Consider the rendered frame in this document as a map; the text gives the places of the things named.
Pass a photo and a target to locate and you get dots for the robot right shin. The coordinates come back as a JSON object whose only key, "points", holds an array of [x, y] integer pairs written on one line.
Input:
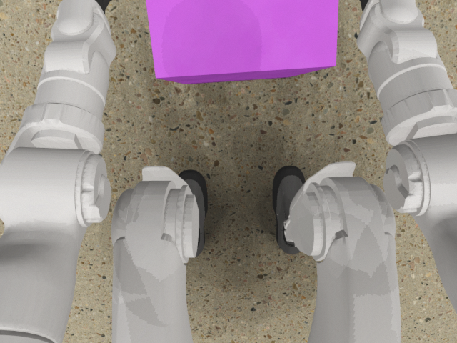
{"points": [[337, 169]]}

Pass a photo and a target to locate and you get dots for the right robot thigh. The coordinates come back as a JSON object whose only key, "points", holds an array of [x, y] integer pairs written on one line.
{"points": [[339, 222]]}

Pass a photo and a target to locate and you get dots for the right robot upper arm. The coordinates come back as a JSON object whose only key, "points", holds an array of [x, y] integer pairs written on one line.
{"points": [[421, 179]]}

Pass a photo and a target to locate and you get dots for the robot left forearm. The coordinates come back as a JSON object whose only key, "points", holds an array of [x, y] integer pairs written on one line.
{"points": [[71, 93]]}

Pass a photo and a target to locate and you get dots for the left robot hand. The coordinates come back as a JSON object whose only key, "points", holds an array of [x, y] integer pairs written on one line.
{"points": [[103, 4]]}

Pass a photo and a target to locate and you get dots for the carton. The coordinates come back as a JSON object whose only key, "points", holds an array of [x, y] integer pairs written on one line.
{"points": [[205, 41]]}

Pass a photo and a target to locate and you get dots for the left robot upper arm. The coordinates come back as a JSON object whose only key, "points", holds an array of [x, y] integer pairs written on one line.
{"points": [[48, 198]]}

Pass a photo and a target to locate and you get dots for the robot right forearm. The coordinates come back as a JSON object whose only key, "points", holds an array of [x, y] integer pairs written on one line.
{"points": [[410, 80]]}

